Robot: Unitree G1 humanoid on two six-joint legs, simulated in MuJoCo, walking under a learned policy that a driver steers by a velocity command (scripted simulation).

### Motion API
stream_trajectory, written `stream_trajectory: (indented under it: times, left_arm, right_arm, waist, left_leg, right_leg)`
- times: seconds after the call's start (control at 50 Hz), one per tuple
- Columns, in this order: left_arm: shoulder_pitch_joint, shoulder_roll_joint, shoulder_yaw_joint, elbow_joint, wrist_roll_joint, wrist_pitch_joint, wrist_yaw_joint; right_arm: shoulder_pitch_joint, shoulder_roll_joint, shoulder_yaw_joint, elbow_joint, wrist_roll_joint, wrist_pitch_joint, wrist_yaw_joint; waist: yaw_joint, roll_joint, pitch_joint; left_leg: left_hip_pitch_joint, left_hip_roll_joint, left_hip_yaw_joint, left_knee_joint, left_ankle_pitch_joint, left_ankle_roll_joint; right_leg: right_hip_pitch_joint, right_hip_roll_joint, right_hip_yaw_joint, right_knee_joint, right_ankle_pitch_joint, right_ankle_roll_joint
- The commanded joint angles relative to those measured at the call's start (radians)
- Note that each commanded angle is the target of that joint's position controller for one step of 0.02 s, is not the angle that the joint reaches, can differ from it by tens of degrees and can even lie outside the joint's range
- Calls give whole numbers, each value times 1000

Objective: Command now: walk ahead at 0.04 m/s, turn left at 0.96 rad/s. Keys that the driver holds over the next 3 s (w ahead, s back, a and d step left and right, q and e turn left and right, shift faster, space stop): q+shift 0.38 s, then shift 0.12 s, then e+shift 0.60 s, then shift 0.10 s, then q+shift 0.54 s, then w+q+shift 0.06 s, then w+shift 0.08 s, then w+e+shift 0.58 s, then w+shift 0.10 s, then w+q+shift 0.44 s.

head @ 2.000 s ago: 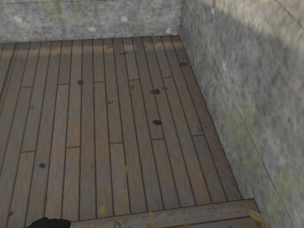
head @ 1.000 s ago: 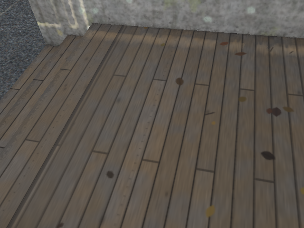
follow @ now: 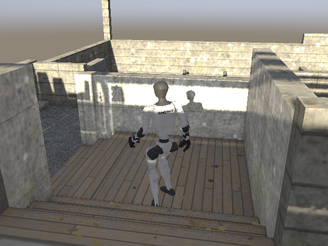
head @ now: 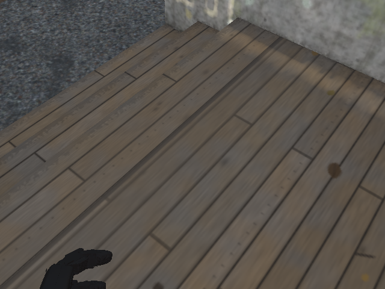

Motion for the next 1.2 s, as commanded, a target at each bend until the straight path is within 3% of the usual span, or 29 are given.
stream_trajectory:
  times: [0.02,0.06,0.08,0.1,0.12,0.14,0.16,0.2,0.26,0.34,0.48,0.54,0.56,0.58,0.6,0.62,0.64,0.68,0.72,0.78,0.9,1.0,1.02,1.04,1.06,1.08,1.12,1.16,1.2]
  left_arm:
    - [7,115,35,-67,-20,-25,4]
    - [111,117,40,-44,-23,-43,13]
    - [144,158,54,-38,-14,-50,24]
    - [173,267,75,-63,-2,-36,28]
    - [214,217,76,-54,-19,-17,22]
    - [185,158,61,-55,-15,-7,23]
    - [119,128,57,-63,-14,2,20]
    - [67,133,60,-73,0,10,17]
    - [77,125,67,-75,3,-3,5]
    - [158,153,88,-47,5,-11,5]
    - [233,213,118,2,9,-13,-23]
    - [267,225,116,40,-12,1,-42]
    - [307,199,109,61,-23,4,-52]
    - [352,75,73,37,-15,3,-71]
    - [331,34,58,32,-14,22,-68]
    - [313,82,67,48,-26,35,-71]
    - [298,115,82,47,-35,37,-77]
    - [337,187,116,76,-23,32,-76]
    - [378,174,120,93,-18,34,-70]
    - [352,133,116,76,-22,53,-64]
    - [292,97,106,-5,-21,68,-90]
    - [305,106,115,-45,-28,59,-92]
    - [350,123,122,-29,-18,48,-83]
    - [413,236,150,-22,-2,34,-65]
    - [486,381,183,-21,-17,29,-62]
    - [513,343,181,-14,-29,30,-57]
    - [346,271,154,-40,-24,49,-41]
    - [252,213,130,-66,-31,51,-37]
    - [268,209,125,-55,-32,40,-46]
  right_arm:
    - [-1,-170,-45,-83,-24,-1,4]
    - [-72,-159,-42,-105,-12,-3,9]
    - [-5,-101,-30,-92,0,-10,14]
    - [117,-41,-17,-121,29,-14,7]
    - [73,-185,-47,-115,-9,-11,5]
    - [8,-204,-59,-113,-28,-7,11]
    - [-1,-193,-59,-108,-30,4,25]
    - [38,-156,-48,-96,-21,32,55]
    - [23,-154,-42,-115,-7,51,66]
    - [-51,-140,-29,-150,-15,58,78]
    - [-129,-88,2,-183,5,56,77]
    - [-44,-62,15,-147,-4,33,56]
    - [-12,-81,18,-127,-24,21,46]
    - [-15,-141,19,-126,-40,11,36]
    - [-109,-131,34,-138,-19,-2,23]
    - [-152,-69,49,-133,-22,-14,20]
    - [-193,-80,49,-127,-24,-18,12]
    - [-189,-136,30,-110,-14,-13,-15]
    - [-159,-122,29,-97,-3,-5,-24]
    - [-164,-76,38,-95,-15,2,-37]
    - [-150,-105,21,-69,-22,-16,-29]
    - [-174,-152,-1,-63,-9,-23,-6]
    - [-150,-149,-5,-50,-5,-19,1]
    - [-130,-117,0,-65,-1,-14,8]
    - [-243,-62,22,-160,-13,0,7]
    - [-250,-93,21,-145,-29,8,3]
    - [-190,-107,16,-98,-11,-4,9]
    - [-119,-127,10,-56,-30,-3,14]
    - [-88,-124,8,-32,-21,8,29]
  waist:
    - [50,167,-53]
    - [126,157,-26]
    - [112,50,-64]
    - [58,-213,-208]
    - [116,-161,-250]
    - [106,-95,-158]
    - [80,-65,-90]
    - [50,-116,-64]
    - [42,-110,-78]
    - [75,-106,-65]
    - [114,-130,-74]
    - [67,-105,-77]
    - [61,-43,-85]
    - [103,205,-124]
    - [112,261,-64]
    - [109,199,-42]
    - [116,218,-11]
    - [113,231,8]
    - [108,170,-25]
    - [86,166,-16]
    - [75,178,-28]
    - [120,150,-64]
    - [146,74,-85]
    - [172,-170,-87]
    - [194,-308,-68]
    - [206,-134,-84]
    - [120,-37,-15]
    - [84,-56,-53]
    - [85,-41,-88]
  left_leg:
    - [68,256,-356,-83,451,81]
    - [-81,194,-349,-30,306,16]
    - [-189,120,-239,106,-77,-35]
    - [-334,7,7,349,-493,-86]
    - [-379,36,114,484,-480,-86]
    - [-401,87,129,552,-364,-95]
    - [-371,128,144,576,-258,-105]
    - [-309,137,201,687,-168,-125]
    - [-296,174,244,740,-104,-147]
    - [-326,232,267,618,-84,-150]
    - [-68,227,341,236,-230,-89]
    - [119,191,346,-109,-84,-50]
    - [243,233,279,-276,53,-40]
    - [372,529,-47,-358,172,-2]
    - [109,633,-58,-327,333,109]
    - [80,570,49,-311,333,116]
    - [90,530,117,-305,335,103]
    - [166,489,217,-265,489,82]
    - [230,508,267,-225,618,97]
    - [256,507,314,-237,452,101]
    - [210,568,352,-210,351,99]
    - [142,594,421,-82,305,16]
    - [77,554,472,40,221,-38]
    - [-122,438,551,340,-34,-107]
    - [-391,233,434,493,-470,-158]
    - [-431,262,294,602,-449,-153]
    - [-430,298,254,578,-224,-135]
    - [-345,283,276,567,-89,-136]
    - [-300,279,284,569,-44,-130]
  right_leg:
    - [123,47,-10,-137,-89,-11]
    - [403,25,-26,-398,18,-30]
    - [596,-124,55,-466,89,-60]
    - [798,-471,363,-443,309,-183]
    - [772,-448,413,-459,265,-259]
    - [684,-377,307,-475,187,-246]
    - [569,-309,185,-498,110,-216]
    - [441,-242,36,-529,144,-223]
    - [400,-247,-60,-546,134,-243]
    - [460,-298,-102,-565,51,-259]
    - [431,-338,-185,-508,84,-255]
    - [394,-319,-211,-390,329,-212]
    - [319,-289,-241,-344,277,-143]
    - [176,-189,-318,-180,-143,-52]
    - [247,-116,-263,-170,-379,-30]
    - [317,-123,-202,-126,-345,-31]
    - [273,-78,-201,-69,-315,-40]
    - [176,-40,-192,94,-273,-46]
    - [126,-32,-194,227,-286,-36]
    - [80,-44,-221,228,-266,-20]
    - [177,-64,-257,24,-256,-48]
    - [341,-39,-292,-200,-192,-108]
    - [447,-27,-245,-321,-84,-123]
    - [576,-196,60,-481,93,-175]
    - [611,-405,437,-495,514,-347]
    - [660,-396,370,-479,487,-389]
    - [577,-280,196,-482,323,-323]
    - [541,-200,95,-476,428,-273]
    - [531,-179,55,-472,484,-246]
